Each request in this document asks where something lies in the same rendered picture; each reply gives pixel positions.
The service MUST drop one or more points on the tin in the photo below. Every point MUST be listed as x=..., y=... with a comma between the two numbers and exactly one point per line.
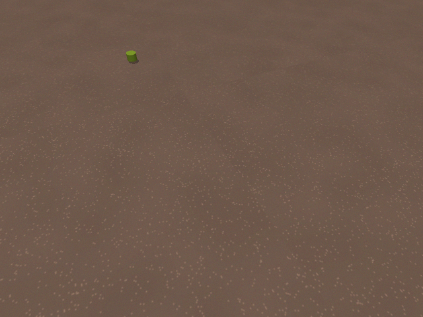
x=131, y=56

